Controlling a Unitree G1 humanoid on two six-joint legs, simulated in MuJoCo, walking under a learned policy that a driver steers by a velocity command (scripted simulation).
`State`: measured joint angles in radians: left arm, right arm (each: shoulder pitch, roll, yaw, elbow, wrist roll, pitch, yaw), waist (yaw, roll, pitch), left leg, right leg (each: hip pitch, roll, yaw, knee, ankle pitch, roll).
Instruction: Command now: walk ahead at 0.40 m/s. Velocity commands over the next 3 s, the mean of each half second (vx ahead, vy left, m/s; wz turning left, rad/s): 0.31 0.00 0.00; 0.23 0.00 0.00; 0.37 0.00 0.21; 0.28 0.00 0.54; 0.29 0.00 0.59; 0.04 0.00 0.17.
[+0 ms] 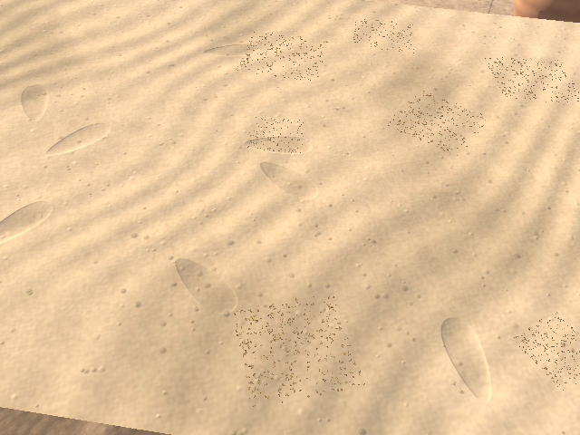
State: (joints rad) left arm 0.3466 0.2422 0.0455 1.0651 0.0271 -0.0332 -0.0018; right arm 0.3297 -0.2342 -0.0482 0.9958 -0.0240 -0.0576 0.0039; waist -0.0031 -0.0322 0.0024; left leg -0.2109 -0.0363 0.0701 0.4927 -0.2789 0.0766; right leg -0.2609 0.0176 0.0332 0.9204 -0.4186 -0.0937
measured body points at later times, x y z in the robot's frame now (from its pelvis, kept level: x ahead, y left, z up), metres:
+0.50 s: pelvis +0.22 -0.02 -0.01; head +0.25 -0.03 +0.44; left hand +0.31 +0.21 -0.14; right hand +0.19 -0.25 -0.17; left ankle +0.10 +0.09 -0.65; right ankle +0.31 -0.07 -0.74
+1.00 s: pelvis +0.31 +0.00 +0.01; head +0.29 +0.02 +0.46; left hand +0.37 +0.26 -0.13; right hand +0.25 -0.24 -0.13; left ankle +0.26 +0.08 -0.74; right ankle +0.34 -0.10 -0.70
